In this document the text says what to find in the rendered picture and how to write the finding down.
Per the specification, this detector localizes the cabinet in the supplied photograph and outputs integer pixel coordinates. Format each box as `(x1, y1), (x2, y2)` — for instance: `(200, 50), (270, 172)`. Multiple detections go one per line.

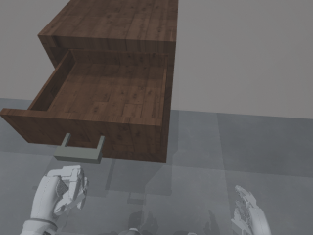
(37, 0), (179, 163)

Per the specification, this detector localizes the handle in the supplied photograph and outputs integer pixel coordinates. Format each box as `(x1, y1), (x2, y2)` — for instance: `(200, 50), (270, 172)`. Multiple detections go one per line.
(53, 133), (106, 164)

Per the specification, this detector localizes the drawer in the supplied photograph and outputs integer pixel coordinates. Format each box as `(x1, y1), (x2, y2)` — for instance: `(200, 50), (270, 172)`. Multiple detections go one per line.
(0, 48), (168, 154)

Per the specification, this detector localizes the robot left forearm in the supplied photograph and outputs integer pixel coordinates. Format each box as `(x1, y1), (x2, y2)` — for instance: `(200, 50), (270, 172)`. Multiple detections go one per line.
(20, 218), (58, 235)

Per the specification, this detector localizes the left robot hand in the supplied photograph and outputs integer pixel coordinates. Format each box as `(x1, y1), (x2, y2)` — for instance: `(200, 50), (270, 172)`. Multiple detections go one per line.
(30, 165), (89, 223)

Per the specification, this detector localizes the right robot hand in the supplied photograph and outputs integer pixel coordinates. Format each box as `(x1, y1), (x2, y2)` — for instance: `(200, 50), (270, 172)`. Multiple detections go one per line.
(231, 185), (272, 235)

